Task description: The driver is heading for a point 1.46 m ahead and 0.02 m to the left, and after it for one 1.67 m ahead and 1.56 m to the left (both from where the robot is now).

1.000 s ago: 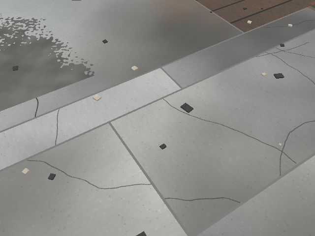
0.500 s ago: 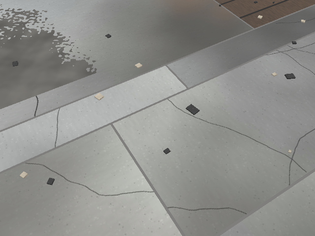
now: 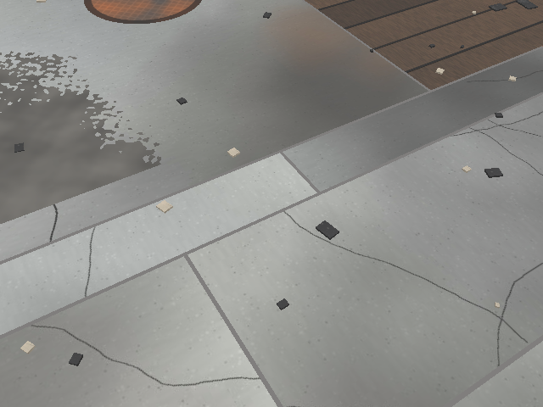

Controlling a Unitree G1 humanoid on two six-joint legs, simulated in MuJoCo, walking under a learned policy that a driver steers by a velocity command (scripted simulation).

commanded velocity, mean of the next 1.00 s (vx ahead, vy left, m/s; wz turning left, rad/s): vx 0.45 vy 0.00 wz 0.00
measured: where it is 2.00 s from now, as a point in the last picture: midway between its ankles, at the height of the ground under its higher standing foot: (270, 240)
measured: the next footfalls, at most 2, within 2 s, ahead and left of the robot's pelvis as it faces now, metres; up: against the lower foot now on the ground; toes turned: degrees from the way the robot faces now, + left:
right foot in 0.56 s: +0.42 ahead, -0.06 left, +0.00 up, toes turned -4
left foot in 1.12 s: +0.73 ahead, +0.10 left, +0.00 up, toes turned +4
